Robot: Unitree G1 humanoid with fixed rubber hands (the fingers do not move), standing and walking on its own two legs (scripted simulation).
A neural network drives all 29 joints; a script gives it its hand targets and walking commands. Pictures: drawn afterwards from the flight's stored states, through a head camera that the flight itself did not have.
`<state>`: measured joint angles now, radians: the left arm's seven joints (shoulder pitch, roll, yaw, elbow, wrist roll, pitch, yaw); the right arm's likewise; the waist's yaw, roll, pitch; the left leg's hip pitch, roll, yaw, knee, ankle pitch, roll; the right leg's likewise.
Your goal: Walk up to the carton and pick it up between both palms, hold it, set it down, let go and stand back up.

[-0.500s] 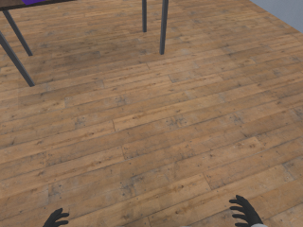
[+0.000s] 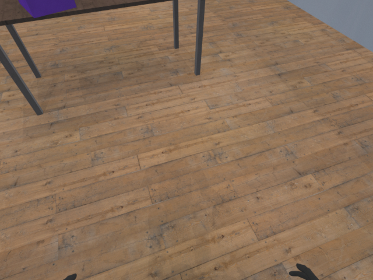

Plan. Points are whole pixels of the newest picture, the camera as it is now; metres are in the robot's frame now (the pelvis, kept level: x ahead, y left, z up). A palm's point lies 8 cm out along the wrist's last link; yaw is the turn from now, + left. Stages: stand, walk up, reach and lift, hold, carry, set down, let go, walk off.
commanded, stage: stand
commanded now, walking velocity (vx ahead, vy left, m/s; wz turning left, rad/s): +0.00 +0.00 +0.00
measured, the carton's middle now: out of the picture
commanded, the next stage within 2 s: none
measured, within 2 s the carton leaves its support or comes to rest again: neither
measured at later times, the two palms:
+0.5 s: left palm out of the picture +0.06 +0.28 -0.12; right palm out of the picture +0.05 -0.27 -0.12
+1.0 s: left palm out of the picture +0.04 +0.28 -0.12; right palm out of the picture +0.03 -0.27 -0.12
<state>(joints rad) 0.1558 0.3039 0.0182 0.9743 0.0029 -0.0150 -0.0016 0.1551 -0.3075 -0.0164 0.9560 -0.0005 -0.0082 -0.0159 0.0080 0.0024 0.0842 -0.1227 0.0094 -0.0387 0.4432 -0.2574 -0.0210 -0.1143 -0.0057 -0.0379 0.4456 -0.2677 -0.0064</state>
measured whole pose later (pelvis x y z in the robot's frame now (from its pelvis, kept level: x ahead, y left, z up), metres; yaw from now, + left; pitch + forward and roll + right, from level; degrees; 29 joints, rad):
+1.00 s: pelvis -0.01 +0.00 +0.00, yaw -1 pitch -3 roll +0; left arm 0.19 0.31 0.01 1.06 -0.01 -0.02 0.02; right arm 0.18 -0.29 -0.02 1.07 0.00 -0.01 -0.02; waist 0.00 0.00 0.08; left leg -0.11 0.01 -0.02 0.37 -0.20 -0.02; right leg -0.11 0.00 -0.02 0.38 -0.21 -0.01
